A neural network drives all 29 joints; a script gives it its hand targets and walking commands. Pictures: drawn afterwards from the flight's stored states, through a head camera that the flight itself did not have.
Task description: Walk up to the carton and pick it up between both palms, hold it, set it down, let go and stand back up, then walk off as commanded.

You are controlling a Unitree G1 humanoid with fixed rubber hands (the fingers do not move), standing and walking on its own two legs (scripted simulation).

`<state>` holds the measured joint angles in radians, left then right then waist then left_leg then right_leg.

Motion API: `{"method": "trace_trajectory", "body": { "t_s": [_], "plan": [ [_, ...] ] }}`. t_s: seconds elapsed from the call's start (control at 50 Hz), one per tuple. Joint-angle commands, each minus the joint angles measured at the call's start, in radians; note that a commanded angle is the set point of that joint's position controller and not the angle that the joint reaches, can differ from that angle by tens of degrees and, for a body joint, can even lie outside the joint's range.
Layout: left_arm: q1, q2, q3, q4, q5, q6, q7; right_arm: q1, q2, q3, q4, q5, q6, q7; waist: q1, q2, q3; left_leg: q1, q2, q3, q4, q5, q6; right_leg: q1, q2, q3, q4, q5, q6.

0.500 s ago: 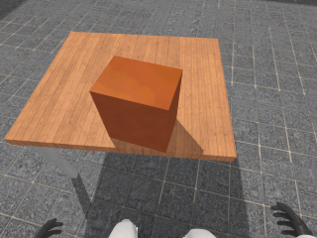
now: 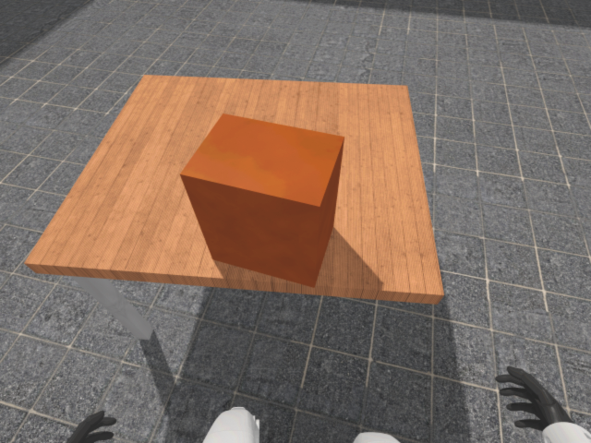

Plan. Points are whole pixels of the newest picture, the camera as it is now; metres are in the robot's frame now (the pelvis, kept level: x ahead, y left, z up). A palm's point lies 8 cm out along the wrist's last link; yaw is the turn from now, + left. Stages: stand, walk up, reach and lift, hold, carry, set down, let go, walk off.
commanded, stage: walk up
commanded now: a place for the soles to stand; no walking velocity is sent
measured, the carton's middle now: (271, 205) +0.52 +0.07 -0.06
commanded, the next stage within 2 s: reach and lift in 1.94 s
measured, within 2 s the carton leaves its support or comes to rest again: neither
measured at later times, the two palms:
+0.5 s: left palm (12, 425) +0.15 +0.41 -0.07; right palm (469, 377) +0.20 -0.22 -0.05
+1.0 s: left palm (38, 382) +0.20 +0.38 -0.06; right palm (480, 383) +0.19 -0.24 -0.07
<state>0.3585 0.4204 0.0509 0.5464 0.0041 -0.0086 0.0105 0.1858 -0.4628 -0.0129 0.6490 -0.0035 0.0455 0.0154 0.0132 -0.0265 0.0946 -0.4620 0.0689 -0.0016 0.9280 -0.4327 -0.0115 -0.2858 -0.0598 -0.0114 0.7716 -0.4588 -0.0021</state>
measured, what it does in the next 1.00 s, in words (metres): walks ahead: left foot, then right foot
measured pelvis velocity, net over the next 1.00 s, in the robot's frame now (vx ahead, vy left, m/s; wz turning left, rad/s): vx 0.08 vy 0.07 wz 0.00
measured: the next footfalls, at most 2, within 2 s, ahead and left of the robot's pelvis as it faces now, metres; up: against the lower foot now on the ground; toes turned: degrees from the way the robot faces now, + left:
left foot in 0.20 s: +0.15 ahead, +0.22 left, +0.00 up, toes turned +2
right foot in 0.52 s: +0.14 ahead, -0.07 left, +0.00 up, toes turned +1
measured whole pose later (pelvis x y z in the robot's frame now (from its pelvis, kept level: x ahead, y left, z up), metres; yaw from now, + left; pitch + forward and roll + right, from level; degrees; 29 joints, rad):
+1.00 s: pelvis +0.08 +0.07 +0.01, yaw +0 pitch -3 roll +1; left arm 0.29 0.43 0.03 0.60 -0.01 0.00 -0.01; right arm 0.22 -0.43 -0.01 0.69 0.00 0.01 0.04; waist -0.02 -0.01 0.09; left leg -0.28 0.06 0.04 0.62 -0.29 -0.02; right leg -0.28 -0.06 0.03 0.65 -0.32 0.05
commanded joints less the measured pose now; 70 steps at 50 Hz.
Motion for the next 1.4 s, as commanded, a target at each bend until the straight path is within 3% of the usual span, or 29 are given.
{"method": "trace_trajectory", "body": {
  "t_s": [0.0,0.02,0.12,0.14,0.16,0.18,0.2,0.22,0.24,0.28,0.32,0.34,0.42,0.48,0.52,0.54,0.62,0.66,0.68,0.7,0.78,0.8,0.9,0.92,0.96,1.1,1.18,1.36,1.38],
  "plan": [
    [0.112,0.394,0.125,-0.025,0.021,-0.047,0.048,-0.067,-0.189,-0.110,-0.136,-0.025,-0.017,0.047,0.048,-0.077,0.065,-0.362,0.013,-0.127,0.149,-0.011,0.029,0.235,-0.313,0.469,-0.484,-0.281,-0.212],
    [0.129,0.350,0.122,-0.027,0.022,-0.054,0.047,-0.075,-0.190,-0.108,-0.142,-0.042,-0.020,0.054,0.054,-0.053,0.019,-0.349,0.019,-0.105,0.114,0.003,0.023,0.282,-0.289,0.425,-0.441,-0.118,-0.212],
    [0.163,0.330,0.106,-0.026,0.007,-0.037,0.031,-0.116,-0.141,-0.101,-0.125,-0.040,-0.032,0.046,0.086,-0.254,-0.051,-0.130,-0.034,0.078,-0.125,-0.037,0.042,0.304,-0.203,0.181,-0.254,0.609,-0.184],
    [0.143,0.342,0.102,-0.033,0.006,-0.027,0.027,-0.076,-0.118,-0.096,-0.110,-0.031,-0.040,0.039,0.067,-0.230,-0.082,-0.046,-0.039,0.089,-0.206,-0.018,0.047,0.263,-0.194,0.134,-0.209,0.631,-0.161],
    [0.079,0.327,0.088,-0.037,-0.009,-0.017,0.027,0.011,-0.133,-0.104,-0.078,-0.038,-0.048,0.027,-0.019,-0.140,-0.162,0.214,-0.063,0.098,-0.347,0.116,0.079,0.163,-0.207,0.097,-0.090,0.635,-0.130],
    [0.106,0.252,0.057,-0.048,-0.011,-0.020,0.015,0.134,-0.196,-0.121,-0.037,-0.031,-0.066,0.013,-0.071,-0.050,-0.277,0.438,-0.002,-0.018,-0.443,0.235,0.103,0.085,-0.130,0.041,0.145,0.549,-0.099],
    [0.120,0.200,0.033,-0.077,-0.025,-0.033,0.010,0.183,-0.308,-0.154,-0.037,-0.044,-0.066,0.004,-0.099,0.188,-0.363,0.626,0.181,-0.340,-0.417,0.295,0.179,-0.156,-0.068,0.003,0.309,0.275,-0.030],
    [0.012,0.202,0.046,-0.113,-0.026,-0.030,0.021,0.221,-0.346,-0.142,-0.049,-0.035,-0.059,0.001,-0.134,0.198,-0.311,0.602,0.303,-0.604,-0.552,0.351,0.254,-0.338,0.085,0.020,0.367,-0.196,-0.003],
    [-0.051,0.227,0.048,-0.105,-0.033,-0.011,0.036,0.213,-0.329,-0.140,-0.024,-0.020,-0.050,0.000,-0.126,0.073,-0.212,0.507,0.309,-0.546,-0.531,0.278,0.291,-0.325,0.051,0.126,0.443,-0.214,-0.021],
    [0.001,0.219,0.042,-0.069,-0.025,-0.002,0.028,0.134,-0.266,-0.114,-0.051,-0.023,-0.050,-0.006,-0.073,0.162,-0.072,0.395,0.240,-0.419,-0.528,0.181,0.262,-0.329,0.000,0.108,0.387,-0.135,-0.038],
    [0.069,0.219,0.056,-0.023,-0.015,-0.003,0.019,0.065,-0.228,-0.096,-0.075,-0.012,-0.051,-0.009,-0.025,0.154,-0.035,0.259,0.192,-0.262,-0.529,0.214,0.224,-0.211,0.002,0.084,0.293,-0.084,-0.013],
    [0.054,0.216,0.046,-0.013,-0.004,-0.002,0.018,0.052,-0.212,-0.083,-0.060,-0.017,-0.051,-0.008,-0.028,0.174,-0.053,0.240,0.137,-0.213,-0.515,0.292,0.207,-0.158,-0.006,0.050,0.206,-0.081,-0.009],
    [0.042,0.181,0.046,-0.013,-0.021,-0.004,0.017,0.059,-0.210,-0.091,-0.089,-0.016,-0.042,-0.005,-0.047,0.239,-0.099,0.338,0.165,-0.198,-0.428,0.499,0.219,-0.077,0.012,0.027,-0.082,-0.044,0.012],
    [0.044,0.190,0.040,0.025,-0.017,-0.026,0.021,-0.003,-0.185,-0.066,-0.068,0.008,-0.036,0.001,-0.017,0.181,-0.229,0.325,0.113,-0.093,-0.273,0.561,0.137,0.151,0.019,0.008,-0.353,0.268,0.009],
    [-0.055,0.301,0.055,0.011,-0.002,-0.017,0.025,0.015,-0.096,-0.034,-0.097,0.032,-0.051,0.004,-0.053,-0.013,-0.124,0.143,0.048,-0.053,-0.281,0.331,0.024,0.125,-0.161,0.252,-0.368,0.403,-0.052],
    [-0.095,0.289,0.044,0.011,-0.017,-0.019,0.016,0.013,-0.128,-0.048,-0.057,0.038,-0.041,-0.002,-0.054,-0.012,-0.102,0.303,0.010,-0.034,-0.333,0.219,0.027,-0.023,-0.169,0.240,-0.310,0.389,-0.087],
    [-0.091,0.220,0.025,0.040,-0.026,-0.015,-0.001,-0.033,-0.182,-0.060,-0.036,0.023,-0.056,0.002,-0.017,0.024,-0.158,0.254,0.106,-0.108,-0.412,0.203,0.075,0.068,-0.055,0.087,-0.254,0.301,-0.020],
    [-0.129,0.224,0.032,0.027,-0.020,-0.012,-0.003,-0.038,-0.176,-0.054,-0.045,0.032,-0.059,0.009,-0.022,-0.019,-0.128,0.231,0.093,-0.086,-0.455,0.085,0.068,0.025,-0.066,0.139,-0.292,0.198,-0.038],
    [-0.125,0.248,0.031,0.037,-0.027,-0.016,-0.004,-0.028,-0.181,-0.062,-0.025,0.033,-0.059,0.005,-0.035,0.053,-0.117,0.272,0.088,-0.082,-0.459,0.097,0.055,-0.002,-0.061,0.137,-0.282,0.191,-0.034],
    [-0.102,0.242,0.034,0.060,-0.027,-0.019,-0.004,-0.039,-0.185,-0.064,-0.019,0.026,-0.060,0.009,-0.006,0.055,-0.134,0.237,0.104,-0.114,-0.437,0.125,0.070,0.063,-0.055,0.112,-0.267,0.252,-0.026],
    [-0.121,0.220,0.020,0.051,-0.030,-0.033,-0.006,-0.025,-0.158,-0.052,-0.008,0.027,-0.064,0.010,-0.022,0.030,-0.170,0.320,0.074,-0.053,-0.406,0.287,0.055,0.039,-0.090,0.151,-0.292,0.345,-0.045],
    [-0.145,0.226,0.020,0.054,-0.024,-0.033,-0.008,-0.035,-0.166,-0.056,-0.013,0.020,-0.061,0.007,-0.015,-0.043,-0.157,0.319,0.070,-0.049,-0.409,0.302,0.051,0.034,-0.094,0.134,-0.284,0.392,-0.042],
    [-0.166,0.244,0.025,0.050,-0.027,-0.032,-0.008,-0.034,-0.186,-0.059,0.004,0.030,-0.056,0.012,-0.044,0.035,-0.153,0.301,0.078,-0.062,-0.399,0.210,0.062,-0.008,-0.080,0.164,-0.311,0.282,-0.043],
    [-0.173,0.252,0.017,0.059,-0.030,-0.029,-0.009,-0.026,-0.172,-0.059,0.016,0.035,-0.052,0.011,-0.047,-0.040,-0.160,0.317,0.072,-0.051,-0.403,0.260,0.055,0.012,-0.088,0.150,-0.316,0.336,-0.037],
    [-0.167,0.232,0.014,0.064,-0.028,-0.031,-0.010,-0.042,-0.166,-0.058,0.007,0.029,-0.054,0.011,-0.016,0.012,-0.110,0.298,0.082,-0.064,-0.433,0.252,0.046,-0.026,-0.081,0.134,-0.327,0.301,-0.029],
    [-0.195,0.245,0.023,0.059,-0.032,-0.027,-0.011,-0.037,-0.164,-0.056,0.031,0.036,-0.055,0.012,-0.044,0.037,-0.127,0.326,0.081,-0.058,-0.426,0.264,0.059,-0.041,-0.078,0.160,-0.326,0.296,-0.033],
    [-0.179,0.258,0.025,0.075,-0.022,-0.032,-0.013,-0.049,-0.172,-0.070,0.035,0.030,-0.053,0.017,-0.031,-0.073,-0.164,0.355,0.072,-0.041,-0.436,0.231,0.048,-0.025,-0.084,0.161,-0.364,0.246,-0.038],
    [-0.159,0.232,0.021,0.100,-0.031,-0.024,-0.015,-0.051,-0.163,-0.060,0.060,0.037,-0.065,0.018,-0.013,0.034,-0.162,0.297,0.079,-0.054,-0.477,0.180,0.058,0.042,-0.060,0.135,-0.342,0.266,-0.022],
    [-0.180,0.231,0.013,0.101,-0.032,-0.026,-0.017,-0.061,-0.146,-0.056,0.073,0.036,-0.058,0.017,-0.025,-0.035,-0.133,0.308,0.078,-0.047,-0.477,0.193,0.047,0.004,-0.078,0.124,-0.363,0.267,-0.015]
  ]
}}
